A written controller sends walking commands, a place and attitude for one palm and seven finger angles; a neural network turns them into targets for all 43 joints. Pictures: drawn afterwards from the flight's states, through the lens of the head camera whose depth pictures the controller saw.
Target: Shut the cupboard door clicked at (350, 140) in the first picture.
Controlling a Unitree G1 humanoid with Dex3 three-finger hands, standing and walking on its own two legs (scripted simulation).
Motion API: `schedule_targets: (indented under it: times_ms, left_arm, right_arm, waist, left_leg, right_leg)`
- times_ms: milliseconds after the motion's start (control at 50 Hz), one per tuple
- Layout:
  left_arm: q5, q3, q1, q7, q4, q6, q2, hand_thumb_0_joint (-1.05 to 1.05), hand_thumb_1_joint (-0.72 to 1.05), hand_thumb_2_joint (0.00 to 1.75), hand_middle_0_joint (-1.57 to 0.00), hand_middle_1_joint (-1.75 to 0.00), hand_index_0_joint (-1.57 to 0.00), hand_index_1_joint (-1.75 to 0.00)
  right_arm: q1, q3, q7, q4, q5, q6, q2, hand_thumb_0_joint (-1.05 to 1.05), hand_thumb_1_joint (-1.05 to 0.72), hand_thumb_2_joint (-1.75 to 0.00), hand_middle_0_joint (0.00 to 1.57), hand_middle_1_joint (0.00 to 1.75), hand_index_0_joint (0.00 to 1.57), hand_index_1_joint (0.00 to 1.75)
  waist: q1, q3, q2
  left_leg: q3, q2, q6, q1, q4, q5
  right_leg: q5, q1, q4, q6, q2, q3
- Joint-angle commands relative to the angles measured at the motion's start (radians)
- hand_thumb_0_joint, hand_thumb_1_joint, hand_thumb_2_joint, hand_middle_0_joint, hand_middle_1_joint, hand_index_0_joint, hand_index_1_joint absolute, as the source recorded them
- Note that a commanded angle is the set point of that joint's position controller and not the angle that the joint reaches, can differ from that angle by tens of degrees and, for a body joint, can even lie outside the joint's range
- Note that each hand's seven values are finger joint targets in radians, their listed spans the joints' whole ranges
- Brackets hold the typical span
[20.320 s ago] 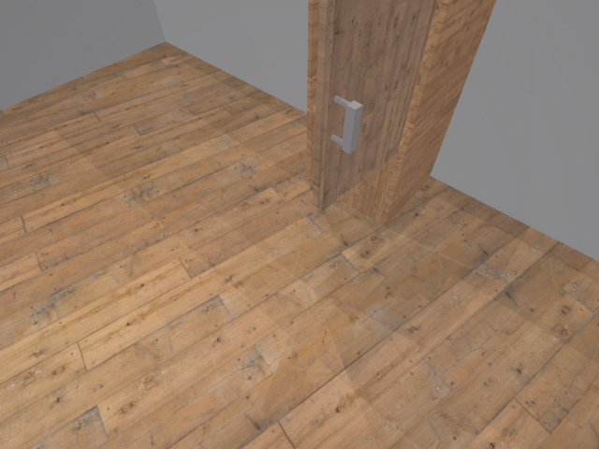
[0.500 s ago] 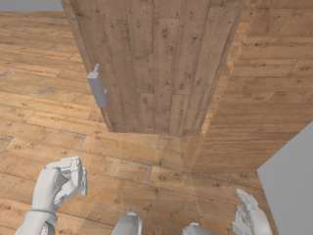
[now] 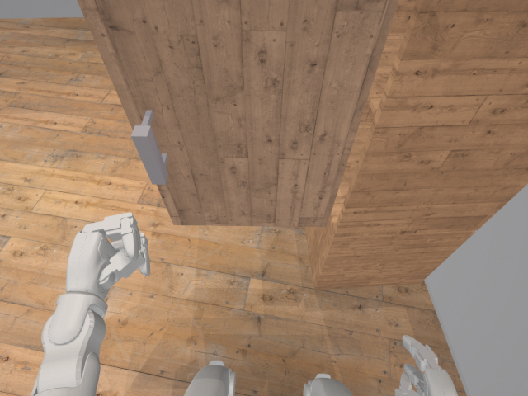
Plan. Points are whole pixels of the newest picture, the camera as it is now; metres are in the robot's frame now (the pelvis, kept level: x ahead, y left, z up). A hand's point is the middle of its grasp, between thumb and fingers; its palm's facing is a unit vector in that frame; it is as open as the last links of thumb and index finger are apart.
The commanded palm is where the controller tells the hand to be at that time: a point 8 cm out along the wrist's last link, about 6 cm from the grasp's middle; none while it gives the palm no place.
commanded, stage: bring the fist close to the handle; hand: left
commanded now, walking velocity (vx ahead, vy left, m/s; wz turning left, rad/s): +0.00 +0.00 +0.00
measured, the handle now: (154, 147) +0.51 +0.22 +0.06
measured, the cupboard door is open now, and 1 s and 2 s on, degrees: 86 86 74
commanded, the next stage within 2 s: push the door shut along its arc in 0.94 s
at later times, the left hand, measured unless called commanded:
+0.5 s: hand (170, 203) +0.39 +0.17 +0.06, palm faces +0.01 -1.00 -0.02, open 3.1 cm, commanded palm +0.37 +0.22 +0.06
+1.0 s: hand (171, 197) +0.40 +0.17 +0.06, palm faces +0.06 -1.00 -0.04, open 3.1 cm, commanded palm +0.38 +0.22 +0.06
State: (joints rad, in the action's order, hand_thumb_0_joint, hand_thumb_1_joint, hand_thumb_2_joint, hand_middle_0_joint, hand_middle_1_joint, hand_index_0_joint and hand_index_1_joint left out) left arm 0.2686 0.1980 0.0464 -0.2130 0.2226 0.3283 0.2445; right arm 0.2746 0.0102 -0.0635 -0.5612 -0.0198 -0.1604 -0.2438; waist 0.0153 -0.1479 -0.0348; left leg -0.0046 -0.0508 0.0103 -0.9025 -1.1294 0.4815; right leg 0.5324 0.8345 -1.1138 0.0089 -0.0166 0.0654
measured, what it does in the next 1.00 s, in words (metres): stands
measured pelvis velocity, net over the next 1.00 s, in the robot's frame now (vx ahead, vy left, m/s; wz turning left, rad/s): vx -0.01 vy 0.00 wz -0.01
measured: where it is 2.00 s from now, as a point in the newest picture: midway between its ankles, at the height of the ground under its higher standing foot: outside the picture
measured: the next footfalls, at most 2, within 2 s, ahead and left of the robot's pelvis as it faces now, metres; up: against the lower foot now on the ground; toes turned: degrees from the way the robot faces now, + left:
none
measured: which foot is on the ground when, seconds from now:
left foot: down 0.00-1.00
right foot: down 0.00-1.00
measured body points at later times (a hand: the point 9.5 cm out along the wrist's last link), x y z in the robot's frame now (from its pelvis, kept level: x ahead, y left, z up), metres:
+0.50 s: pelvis -0.01 +0.02 +0.00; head +0.07 +0.02 +0.45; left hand +0.39 +0.22 +0.06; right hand +0.11 -0.23 -0.11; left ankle +0.04 +0.12 -0.65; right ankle +0.01 -0.12 -0.65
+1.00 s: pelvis -0.01 +0.00 +0.00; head +0.07 +0.00 +0.44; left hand +0.39 +0.22 +0.06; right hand +0.08 -0.26 -0.11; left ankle +0.04 +0.12 -0.65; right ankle +0.01 -0.12 -0.65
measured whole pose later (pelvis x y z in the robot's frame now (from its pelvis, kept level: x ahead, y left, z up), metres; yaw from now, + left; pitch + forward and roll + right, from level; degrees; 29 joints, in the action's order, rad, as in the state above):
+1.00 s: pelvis -0.01 +0.00 +0.00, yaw -1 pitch +16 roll -1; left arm 0.15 0.25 -0.46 -0.12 0.77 0.49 0.26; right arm 0.30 -0.01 -0.02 -0.64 0.00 -0.04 -0.25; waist 0.06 -0.12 -0.02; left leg 0.02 -0.05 0.01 -0.94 -1.10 0.44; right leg 0.49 0.89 -1.09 0.01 -0.01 0.04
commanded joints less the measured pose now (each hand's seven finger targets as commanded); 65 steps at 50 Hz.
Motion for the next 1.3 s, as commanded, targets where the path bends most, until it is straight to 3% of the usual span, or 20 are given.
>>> schedule_targets:
  times_ms: [0,60,180,280,320,420,520,560,620,720,820,860,920,1020,1060,1080,1140,1180,1240,1280]
  left_arm:
    - [-0.015,0.039,-0.196,0.016,-0.113,0.086,0.121,0.00,0.90,0.90,-1.30,-1.50,-1.30,-1.50]
    - [-0.027,0.007,-0.306,0.004,-0.066,0.083,0.117,0.00,0.90,0.90,-1.30,-1.50,-1.30,-1.50]
    - [-0.033,0.065,-0.514,0.040,-0.063,0.129,0.172,0.00,0.90,0.90,-1.30,-1.50,-1.30,-1.50]
    - [-0.078,0.014,-0.607,0.089,0.048,0.133,0.128,0.00,0.90,0.90,-1.30,-1.50,-1.30,-1.50]
    - [-0.089,-0.010,-0.643,0.098,0.121,0.116,0.101,0.00,0.90,0.90,-1.30,-1.50,-1.30,-1.50]
    - [-0.097,0.040,-0.715,0.108,0.257,0.086,0.144,0.00,0.90,0.90,-1.30,-1.50,-1.30,-1.50]
    - [-0.111,0.086,-0.892,0.132,0.295,0.155,0.191,0.00,0.90,0.90,-1.30,-1.50,-1.30,-1.50]
    - [-0.118,0.094,-0.858,0.132,0.284,0.186,0.196,0.00,0.90,0.90,-1.30,-1.50,-1.30,-1.50]
    - [-0.124,0.074,-0.788,0.118,0.328,0.191,0.167,0.00,0.90,0.90,-1.30,-1.50,-1.30,-1.50]
    - [-0.105,0.080,-0.741,0.090,0.341,0.160,0.171,0.00,0.90,0.90,-1.30,-1.50,-1.30,-1.50]
    - [-0.098,0.101,-0.871,0.107,0.313,0.202,0.203,0.00,0.90,0.90,-1.30,-1.50,-1.30,-1.50]
    - [-0.107,0.106,-0.894,0.112,0.281,0.236,0.225,0.00,0.90,0.90,-1.30,-1.50,-1.30,-1.50]
    - [-0.119,0.072,-0.885,0.103,0.308,0.255,0.194,0.00,0.90,0.90,-1.30,-1.50,-1.30,-1.50]
    - [-0.106,0.099,-0.848,0.065,0.443,0.192,0.224,0.00,0.90,0.90,-1.30,-1.50,-1.30,-1.50]
    - [-0.100,0.132,-0.879,0.048,0.461,0.174,0.275,0.00,0.90,0.90,-1.30,-1.50,-1.30,-1.50]
    - [-0.102,0.107,-0.940,0.036,0.461,0.175,0.261,0.00,0.90,0.90,-1.30,-1.50,-1.30,-1.50]
    - [-0.097,0.119,-1.057,0.016,0.470,0.200,0.292,0.00,0.90,0.90,-1.30,-1.50,-1.30,-1.50]
    - [-0.095,0.118,-1.125,0.000,0.473,0.221,0.301,0.00,0.90,0.90,-1.30,-1.50,-1.30,-1.50]
    - [-0.096,0.135,-1.117,-0.035,0.523,0.227,0.327,0.00,0.90,0.90,-1.30,-1.50,-1.30,-1.50]
    - [-0.096,0.140,-1.088,-0.064,0.593,0.199,0.333,0.00,0.90,0.90,-1.30,-1.50,-1.30,-1.50]
  right_arm:
    - [-0.029,-0.054,0.007,0.128,-0.006,-0.034,-0.134,0.00,-0.90,-0.90,0.20,0.30,0.20,0.30]
    - [-0.016,-0.056,0.005,0.116,-0.008,-0.026,-0.146,0.00,-0.90,-0.90,0.20,0.30,0.20,0.30]
    - [-0.019,-0.058,-0.001,0.089,-0.003,-0.017,-0.144,0.00,-0.90,-0.90,0.20,0.30,0.20,0.30]
    - [-0.001,-0.059,0.012,0.064,0.002,-0.007,-0.148,0.00,-0.90,-0.90,0.20,0.30,0.20,0.30]
    - [0.010,-0.059,0.018,0.056,0.003,0.004,-0.150,0.00,-0.90,-0.90,0.20,0.30,0.20,0.30]
    - [0.033,-0.059,0.025,0.059,0.003,0.039,-0.155,0.00,-0.90,-0.90,0.20,0.30,0.20,0.30]
    - [0.053,-0.061,0.028,0.036,0.014,0.055,-0.150,0.00,-0.90,-0.90,0.20,0.30,0.20,0.30]
    - [0.062,-0.066,0.035,0.043,0.018,0.056,-0.153,0.00,-0.90,-0.90,0.20,0.30,0.20,0.30]
    - [0.071,-0.071,0.049,0.039,0.017,0.069,-0.151,0.00,-0.90,-0.90,0.20,0.30,0.20,0.30]
    - [0.081,-0.076,0.051,0.050,0.006,0.095,-0.155,0.00,-0.90,-0.90,0.20,0.30,0.20,0.30]
    - [0.067,-0.071,0.035,0.036,0.008,0.096,-0.149,0.00,-0.90,-0.90,0.20,0.30,0.20,0.30]
    - [0.065,-0.073,0.030,0.035,0.010,0.091,-0.151,0.00,-0.90,-0.90,0.20,0.30,0.20,0.30]
    - [0.058,-0.070,0.034,0.023,0.013,0.085,-0.146,0.00,-0.90,-0.90,0.20,0.30,0.20,0.30]
    - [0.065,-0.067,0.031,0.025,0.005,0.100,-0.153,0.00,-0.90,-0.90,0.20,0.30,0.20,0.30]
    - [0.065,-0.063,0.023,0.030,0.001,0.107,-0.158,0.00,-0.90,-0.90,0.20,0.30,0.20,0.30]
    - [0.060,-0.060,0.022,0.027,-0.002,0.108,-0.154,0.00,-0.90,-0.90,0.20,0.30,0.20,0.30]
    - [0.063,-0.059,0.016,0.016,0.000,0.104,-0.155,0.00,-0.90,-0.90,0.20,0.30,0.20,0.30]
    - [0.069,-0.058,0.013,0.004,0.003,0.096,-0.157,0.00,-0.90,-0.90,0.20,0.30,0.20,0.30]
    - [0.086,-0.060,0.017,-0.008,0.004,0.094,-0.163,0.00,-0.90,-0.90,0.20,0.30,0.20,0.30]
    - [0.102,-0.061,0.021,-0.014,0.001,0.099,-0.168,0.00,-0.90,-0.90,0.20,0.30,0.20,0.30]
  waist:
    - [0.007,-0.215,0.021]
    - [0.029,-0.203,0.021]
    - [0.020,-0.324,-0.025]
    - [0.038,-0.322,-0.064]
    - [0.047,-0.304,-0.039]
    - [0.044,-0.295,0.030]
    - [0.058,-0.352,0.021]
    - [0.038,-0.403,-0.024]
    - [0.035,-0.399,-0.041]
    - [0.040,-0.340,0.042]
    - [0.059,-0.304,0.054]
    - [0.056,-0.330,0.018]
    - [0.055,-0.362,-0.047]
    - [0.060,-0.316,0.056]
    - [0.062,-0.302,0.048]
    - [0.075,-0.295,0.014]
    - [0.094,-0.309,0.030]
    - [0.102,-0.357,-0.009]
    - [0.093,-0.427,-0.023]
    - [0.096,-0.418,-0.019]
  left_leg:
    - [-0.012,0.042,-0.027,0.167,0.162,-0.210]
    - [-0.018,0.039,-0.031,0.177,0.165,-0.187]
    - [-0.028,0.035,-0.024,0.245,0.170,-0.219]
    - [-0.049,0.025,-0.011,0.302,0.183,-0.221]
    - [-0.051,0.025,-0.010,0.292,0.192,-0.204]
    - [-0.034,0.031,-0.016,0.237,0.192,-0.210]
    - [-0.033,0.028,-0.016,0.255,0.167,-0.250]
    - [-0.033,0.030,-0.014,0.287,0.163,-0.282]
    - [-0.020,0.029,-0.011,0.298,0.167,-0.312]
    - [-0.001,0.034,-0.022,0.233,0.186,-0.270]
    - [0.000,0.039,-0.030,0.195,0.184,-0.182]
    - [-0.003,0.039,-0.032,0.216,0.177,-0.187]
    - [-0.006,0.039,-0.025,0.256,0.173,-0.196]
    - [0.008,0.044,-0.034,0.153,0.172,-0.151]
    - [0.010,0.044,-0.037,0.138,0.169,-0.145]
    - [0.007,0.044,-0.036,0.147,0.167,-0.142]
    - [-0.001,0.040,-0.039,0.145,0.143,-0.143]
    - [-0.009,0.040,-0.039,0.172,0.124,-0.168]
    - [-0.017,0.039,-0.037,0.186,0.105,-0.227]
    - [-0.017,0.034,-0.036,0.178,0.098,-0.244]
  right_leg:
    - [-0.258,-0.115,0.175,0.004,0.026,-0.036]
    - [-0.231,-0.093,0.185,0.007,0.028,-0.036]
    - [-0.248,-0.094,0.159,0.012,0.027,-0.029]
    - [-0.226,-0.015,0.150,0.015,0.029,-0.009]
    - [-0.219,-0.009,0.159,0.014,0.030,-0.005]
    - [-0.249,-0.059,0.176,0.011,0.031,-0.016]
    - [-0.282,-0.049,0.155,0.009,0.032,-0.024]
    - [-0.296,-0.055,0.143,0.015,0.035,-0.023]
    - [-0.327,-0.062,0.149,0.015,0.037,-0.023]
    - [-0.334,-0.121,0.186,0.007,0.037,-0.032]
    - [-0.258,-0.110,0.203,0.001,0.032,-0.050]
    - [-0.258,-0.104,0.190,0.005,0.033,-0.054]
    - [-0.258,-0.075,0.179,0.008,0.032,-0.050]
    - [-0.242,-0.125,0.208,-0.003,0.027,-0.069]
    - [-0.237,-0.131,0.214,-0.003,0.026,-0.078]
    - [-0.234,-0.105,0.209,-0.002,0.025,-0.075]
    - [-0.231,-0.084,0.200,-0.003,0.026,-0.083]
    - [-0.254,-0.066,0.179,0.001,0.028,-0.082]
    - [-0.305,-0.072,0.149,0.006,0.029,-0.077]
    - [-0.323,-0.054,0.142,0.005,0.032,-0.071]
